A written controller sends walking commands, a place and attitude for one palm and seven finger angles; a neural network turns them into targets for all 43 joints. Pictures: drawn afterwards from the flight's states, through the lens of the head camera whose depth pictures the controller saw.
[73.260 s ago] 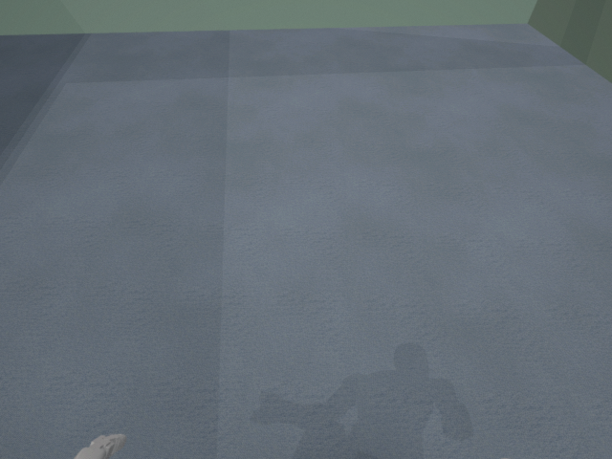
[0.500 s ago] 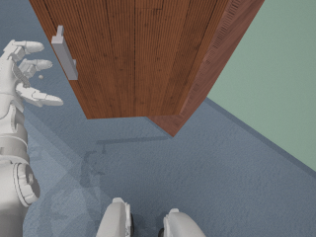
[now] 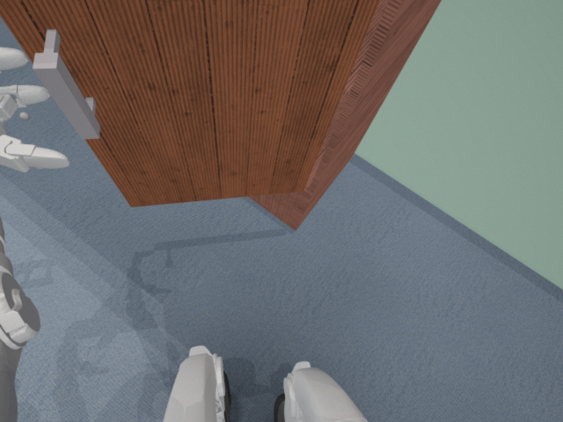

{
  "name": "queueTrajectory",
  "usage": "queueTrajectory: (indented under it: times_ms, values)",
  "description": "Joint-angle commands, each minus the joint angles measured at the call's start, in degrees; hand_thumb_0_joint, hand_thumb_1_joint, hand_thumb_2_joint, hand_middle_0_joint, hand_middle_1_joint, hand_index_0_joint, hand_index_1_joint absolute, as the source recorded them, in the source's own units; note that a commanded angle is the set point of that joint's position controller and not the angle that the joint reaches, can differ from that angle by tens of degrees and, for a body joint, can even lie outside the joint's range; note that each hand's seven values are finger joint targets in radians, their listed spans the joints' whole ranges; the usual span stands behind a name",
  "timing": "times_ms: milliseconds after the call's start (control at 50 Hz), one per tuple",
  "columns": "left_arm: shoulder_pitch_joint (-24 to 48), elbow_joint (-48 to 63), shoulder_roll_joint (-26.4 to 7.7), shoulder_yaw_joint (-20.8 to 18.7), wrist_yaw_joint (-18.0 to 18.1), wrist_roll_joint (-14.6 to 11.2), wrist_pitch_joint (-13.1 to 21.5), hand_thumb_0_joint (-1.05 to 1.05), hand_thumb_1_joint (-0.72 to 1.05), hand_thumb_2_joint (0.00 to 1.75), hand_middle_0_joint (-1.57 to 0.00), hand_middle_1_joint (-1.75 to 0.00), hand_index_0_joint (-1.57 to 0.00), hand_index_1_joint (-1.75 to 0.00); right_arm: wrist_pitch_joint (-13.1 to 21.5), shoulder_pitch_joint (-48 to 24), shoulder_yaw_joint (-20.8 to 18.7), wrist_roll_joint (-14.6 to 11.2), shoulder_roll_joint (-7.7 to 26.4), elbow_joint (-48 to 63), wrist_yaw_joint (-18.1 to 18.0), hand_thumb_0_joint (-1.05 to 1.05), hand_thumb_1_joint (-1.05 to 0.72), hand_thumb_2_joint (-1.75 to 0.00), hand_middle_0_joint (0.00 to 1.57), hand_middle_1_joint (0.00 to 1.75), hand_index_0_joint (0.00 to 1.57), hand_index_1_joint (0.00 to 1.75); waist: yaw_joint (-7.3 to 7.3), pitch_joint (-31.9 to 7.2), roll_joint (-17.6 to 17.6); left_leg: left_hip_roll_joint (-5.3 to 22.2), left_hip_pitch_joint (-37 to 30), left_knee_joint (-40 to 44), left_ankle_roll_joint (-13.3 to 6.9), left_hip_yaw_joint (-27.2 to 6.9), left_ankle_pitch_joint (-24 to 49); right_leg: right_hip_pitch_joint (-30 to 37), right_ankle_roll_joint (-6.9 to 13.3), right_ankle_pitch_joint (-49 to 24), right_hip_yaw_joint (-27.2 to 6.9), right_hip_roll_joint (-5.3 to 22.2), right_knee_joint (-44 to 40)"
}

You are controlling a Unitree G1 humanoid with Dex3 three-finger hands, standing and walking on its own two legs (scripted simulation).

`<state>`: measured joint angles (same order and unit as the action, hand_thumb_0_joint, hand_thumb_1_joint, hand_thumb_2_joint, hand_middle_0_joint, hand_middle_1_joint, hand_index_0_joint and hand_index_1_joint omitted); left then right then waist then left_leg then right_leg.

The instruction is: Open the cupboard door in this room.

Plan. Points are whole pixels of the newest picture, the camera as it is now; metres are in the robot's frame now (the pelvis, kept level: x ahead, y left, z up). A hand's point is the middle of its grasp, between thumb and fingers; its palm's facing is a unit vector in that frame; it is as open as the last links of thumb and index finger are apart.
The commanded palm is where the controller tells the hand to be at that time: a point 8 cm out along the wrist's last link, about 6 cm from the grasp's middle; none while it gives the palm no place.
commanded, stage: move the hooked fingers beside the handle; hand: left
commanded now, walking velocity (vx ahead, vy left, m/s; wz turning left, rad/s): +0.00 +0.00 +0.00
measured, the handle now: (72, 88) +0.54 +0.25 +0.07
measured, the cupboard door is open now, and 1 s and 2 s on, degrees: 45 45 44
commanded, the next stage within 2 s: slide the fingers in behind the handle in 0.58 s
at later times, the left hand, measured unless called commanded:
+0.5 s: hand (24, 118) +0.49 +0.29 +0.07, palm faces +0.12 -0.99 +0.01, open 14.0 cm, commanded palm +0.48 +0.33 +0.07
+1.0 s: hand (31, 116) +0.50 +0.29 +0.07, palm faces +0.13 -0.99 +0.02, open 14.0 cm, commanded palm +0.48 +0.31 +0.07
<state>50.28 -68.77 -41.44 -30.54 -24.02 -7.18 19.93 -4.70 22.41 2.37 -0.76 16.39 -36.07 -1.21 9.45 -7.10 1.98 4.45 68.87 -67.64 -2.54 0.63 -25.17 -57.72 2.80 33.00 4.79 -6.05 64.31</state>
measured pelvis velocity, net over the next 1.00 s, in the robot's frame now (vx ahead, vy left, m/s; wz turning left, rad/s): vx -0.01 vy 0.01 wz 0.01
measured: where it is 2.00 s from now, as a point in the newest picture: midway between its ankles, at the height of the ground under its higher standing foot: outside the picture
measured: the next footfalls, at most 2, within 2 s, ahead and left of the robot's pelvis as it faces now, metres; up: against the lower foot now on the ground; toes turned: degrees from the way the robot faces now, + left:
none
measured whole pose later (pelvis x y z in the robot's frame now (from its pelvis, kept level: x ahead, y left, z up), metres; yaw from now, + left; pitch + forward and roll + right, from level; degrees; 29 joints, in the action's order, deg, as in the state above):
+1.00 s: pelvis -0.01 +0.01 +0.00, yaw +0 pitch +26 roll -6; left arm 51.7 -68.4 -36.9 -27.1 -18.0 -6.9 22.5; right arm -4.8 22.2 2.4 0.2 15.8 -36.7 -0.7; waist 9.9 -7.5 1.8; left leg 3.4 68.9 -67.5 -3.7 0.4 -24.6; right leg -57.2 1.7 32.4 5.1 -5.2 63.7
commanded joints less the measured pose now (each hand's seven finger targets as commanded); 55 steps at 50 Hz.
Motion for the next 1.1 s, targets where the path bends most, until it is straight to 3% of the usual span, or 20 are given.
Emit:
queueTrajectory:
  times_ms: [0,60,140,200,280,360,380,420,500,560,580,680,720,800,820,920,1020,1080]
  values:
    - [20.9,14.4,-19.8,-4.1,1.1,-1.5,4.9,0.00,-0.50,0.30,-0.30,-1.20,-0.30,-1.20,1.4,10.1,-4.5,0.2,11.6,2.3,-1.1,0.00,-0.90,-0.90,0.20,0.30,0.20,0.30,-1.17,-30.4,8.6,-0.9,-33.6,3.5,-0.7,-5.2,24.7,5.3,-1.9,-25.8,-4.5,0.9,-8.4]
    - [22.5,15.5,-20.5,-4.8,2.3,-0.9,6.7,0.00,-0.50,0.30,-0.30,-1.20,-0.30,-1.20,1.9,9.8,-4.6,0.4,11.6,1.5,-1.0,0.00,-0.90,-0.90,0.20,0.30,0.20,0.30,-0.92,-30.0,11.1,-0.6,-35.8,3.5,-0.3,-5.6,25.3,3.2,-1.5,-24.5,-4.3,0.7,-8.2]
    - [21.7,12.7,-15.9,-0.6,1.7,-0.5,6.5,0.00,-0.50,0.30,-0.30,-1.20,-0.30,-1.20,1.4,9.4,-4.2,0.2,11.4,1.2,-0.9,0.00,-0.90,-0.90,0.20,0.30,0.20,0.30,-0.30,-28.1,13.0,-0.5,-39.5,4.4,0.1,-6.3,25.2,-0.8,-1.3,-21.9,-3.5,0.7,-8.8]
    - [20.8,8.1,-14.0,1.8,0.6,-0.7,4.4,0.00,-0.50,0.30,-0.30,-1.20,-0.30,-1.20,0.9,9.0,-3.8,-0.1,11.7,1.8,-1.1,0.00,-0.90,-0.90,0.20,0.30,0.20,0.30,0.75,-23.6,9.6,-0.6,-36.0,5.2,-0.1,-6.7,20.1,-2.0,-1.5,-17.9,-3.1,0.7,-9.8]
    - [23.4,8.9,-12.7,3.0,0.5,-1.3,4.5,0.00,-0.50,0.30,-0.30,-1.20,-0.30,-1.20,1.0,8.9,-3.7,0.1,11.9,2.2,-1.4,0.00,-0.90,-0.90,0.20,0.30,0.20,0.30,1.02,-24.3,10.2,-0.5,-37.7,5.5,0.0,-7.9,19.2,-5.0,-1.2,-15.6,-2.5,0.9,-9.2]
    - [26.8,12.8,-14.9,0.7,2.4,-1.1,7.2,0.00,-0.50,0.30,-0.30,-1.20,-0.30,-1.20,1.2,9.0,-4.1,0.8,12.2,1.8,-1.4,0.00,-0.90,-0.90,0.20,0.30,0.20,0.30,0.49,-28.1,12.3,0.1,-41.5,5.4,0.7,-9.5,20.6,-7.0,-0.8,-14.7,-2.0,1.1,-7.7]
    - [26.9,12.6,-13.6,1.7,2.8,-0.8,7.3,0.00,-0.50,0.30,-0.30,-1.20,-0.30,-1.20,1.2,8.8,-4.0,0.7,11.9,1.9,-1.2,0.00,-0.90,-0.90,0.20,0.30,0.20,0.30,0.64,-28.6,12.8,0.0,-41.7,5.4,0.7,-9.4,20.1,-7.3,-0.8,-14.3,-2.1,1.1,-7.8]
    - [28.2,12.5,-15.6,0.0,3.8,-0.5,7.6,0.00,-0.50,0.30,-0.30,-1.20,-0.30,-1.20,1.4,9.2,-3.9,1.0,12.1,1.6,-1.2,0.00,-0.90,-0.90,0.20,0.30,0.20,0.30,0.60,-29.1,12.9,0.0,-41.4,5.2,0.6,-9.8,20.3,-7.1,-0.7,-14.4,-1.9,1.1,-7.3]
    - [26.3,10.9,-17.2,-0.6,4.5,0.9,6.2,0.00,-0.50,0.30,-0.30,-1.20,-0.30,-1.20,0.9,9.4,-3.8,0.8,12.2,2.0,-1.2,0.00,-0.90,-0.90,0.20,0.30,0.20,0.30,0.06,-29.7,12.7,0.0,-40.7,5.6,0.7,-9.5,19.7,-5.8,-0.9,-14.4,-2.0,1.1,-7.9]
    - [26.6,10.2,-17.3,-0.3,4.5,1.3,5.6,0.00,-0.50,0.30,-0.30,-1.20,-0.30,-1.20,0.6,9.6,-3.6,0.8,12.2,2.0,-1.2,0.00,-0.90,-0.90,0.20,0.30,0.20,0.30,0.51,-28.9,12.7,0.1,-40.3,5.5,0.6,-9.6,20.0,-6.1,-1.0,-14.6,-1.9,1.0,-7.9]
    - [25.6,10.5,-18.9,-1.7,4.4,1.2,5.5,0.00,-0.50,0.30,-0.30,-1.20,-0.30,-1.20,0.7,9.8,-3.6,0.9,12.3,2.2,-1.3,0.00,-0.90,-0.90,0.20,0.30,0.20,0.30,-0.21,-29.4,12.8,0.0,-39.9,5.6,0.6,-9.4,20.6,-4.7,-0.9,-15.1,-1.9,1.0,-7.9]
    - [24.3,10.8,-16.8,-0.5,3.1,0.1,6.0,0.00,-0.50,0.30,-0.30,-1.20,-0.30,-1.20,0.5,10.0,-3.7,0.9,12.2,1.8,-1.2,0.00,-0.90,-0.90,0.20,0.30,0.20,0.30,0.27,-29.2,11.5,0.1,-40.0,5.7,0.5,-9.3,21.1,-4.4,-1.0,-15.7,-1.9,0.7,-8.3]
    - [25.1,11.3,-11.6,2.9,2.5,-0.6,6.0,0.00,-0.50,0.30,-0.30,-1.20,-0.30,-1.20,0.5,10.2,-3.9,0.9,11.7,1.7,-1.0,0.00,-0.90,-0.90,0.20,0.30,0.20,0.30,1.20,-27.8,12.3,0.2,-42.0,6.2,0.7,-9.9,20.6,-6.7,-0.9,-15.0,-1.4,0.7,-8.4]
    - [23.7,9.9,-11.8,2.4,2.9,-0.8,5.0,0.00,-0.50,0.30,-0.30,-1.20,-0.30,-1.20,0.3,10.5,-4.1,0.8,12.1,1.3,-1.1,0.00,-0.90,-0.90,0.20,0.30,0.20,0.30,0.93,-26.4,10.1,0.1,-40.3,6.8,0.6,-10.0,18.7,-6.5,-0.9,-14.1,-1.3,0.9,-8.7]
    - [24.2,10.6,-10.8,2.8,3.2,-0.9,5.2,0.00,-0.50,0.30,-0.30,-1.20,-0.30,-1.20,0.5,10.7,-4.1,0.9,11.9,1.3,-1.0,0.00,-0.90,-0.90,0.20,0.30,0.20,0.30,0.87,-26.7,12.1,0.1,-41.5,6.7,0.6,-10.1,19.4,-7.6,-0.8,-14.2,-1.3,0.9,-8.5]
    - [25.7,13.9,-11.5,1.7,5.8,-0.4,6.6,0.00,-0.50,0.30,-0.30,-1.20,-0.30,-1.20,0.5,10.7,-4.2,1.3,11.6,1.2,-0.7,0.00,-0.90,-0.90,0.20,0.30,0.20,0.30,0.50,-28.0,12.1,0.1,-42.4,6.6,0.8,-9.9,21.1,-6.3,-0.7,-15.3,-1.5,0.9,-8.3]
    - [26.1,14.5,-7.2,4.8,7.1,0.3,7.4,0.00,-0.50,0.30,-0.30,-1.20,-0.30,-1.20,0.5,10.2,-4.4,1.4,11.2,1.0,-0.2,0.00,-0.90,-0.90,0.20,0.30,0.20,0.30,1.01,-28.5,13.6,0.0,-44.3,6.6,1.0,-10.2,21.0,-7.3,-0.6,-15.1,-1.5,0.9,-8.5]
    - [26.2,13.9,-6.1,5.8,7.0,0.2,7.2,0.00,-0.50,0.30,-0.30,-1.20,-0.30,-1.20,0.4,9.9,-4.5,1.3,11.2,0.6,-0.1,0.00,-0.90,-0.90,0.20,0.30,0.20,0.30,1.46,-28.3,11.7,-0.2,-43.3,6.4,0.8,-9.7,19.9,-6.2,-0.8,-15.1,-1.7,0.9,-9.0]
